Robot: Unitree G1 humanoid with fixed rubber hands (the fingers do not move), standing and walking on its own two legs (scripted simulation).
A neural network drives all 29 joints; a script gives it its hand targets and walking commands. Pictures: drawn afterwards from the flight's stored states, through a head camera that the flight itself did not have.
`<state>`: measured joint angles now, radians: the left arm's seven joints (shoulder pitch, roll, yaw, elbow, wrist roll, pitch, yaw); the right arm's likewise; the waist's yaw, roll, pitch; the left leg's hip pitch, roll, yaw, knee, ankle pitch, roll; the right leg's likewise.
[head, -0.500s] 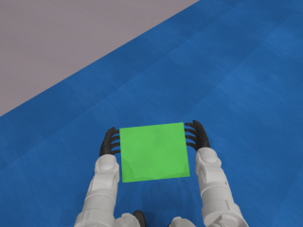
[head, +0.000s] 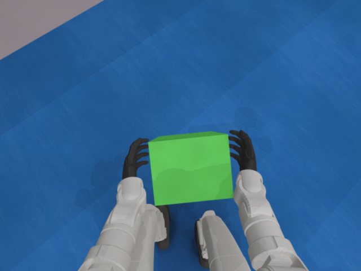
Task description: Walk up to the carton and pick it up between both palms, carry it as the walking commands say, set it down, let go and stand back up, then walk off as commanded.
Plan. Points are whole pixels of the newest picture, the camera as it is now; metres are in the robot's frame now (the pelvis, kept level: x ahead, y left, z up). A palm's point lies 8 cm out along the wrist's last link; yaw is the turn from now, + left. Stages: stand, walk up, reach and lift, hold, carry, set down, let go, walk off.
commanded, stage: set down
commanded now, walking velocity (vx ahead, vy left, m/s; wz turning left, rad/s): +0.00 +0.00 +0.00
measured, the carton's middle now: (188, 160) +0.36 -0.04 -0.22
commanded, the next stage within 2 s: none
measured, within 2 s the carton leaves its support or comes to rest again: neither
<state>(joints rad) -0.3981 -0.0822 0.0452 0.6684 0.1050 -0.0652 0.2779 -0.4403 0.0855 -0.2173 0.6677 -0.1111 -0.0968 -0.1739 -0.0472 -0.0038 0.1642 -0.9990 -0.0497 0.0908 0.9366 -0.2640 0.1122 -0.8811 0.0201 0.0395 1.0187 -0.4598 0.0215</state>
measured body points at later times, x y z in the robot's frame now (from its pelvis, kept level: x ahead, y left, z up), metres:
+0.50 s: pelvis -0.03 +0.00 -0.06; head +0.23 +0.02 +0.31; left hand +0.35 +0.10 -0.20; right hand +0.35 -0.17 -0.19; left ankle +0.10 +0.05 -0.67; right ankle +0.02 -0.14 -0.67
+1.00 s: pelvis -0.06 -0.01 -0.15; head +0.22 +0.02 +0.20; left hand +0.39 +0.11 -0.29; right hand +0.39 -0.15 -0.27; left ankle +0.10 +0.05 -0.67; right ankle +0.02 -0.14 -0.67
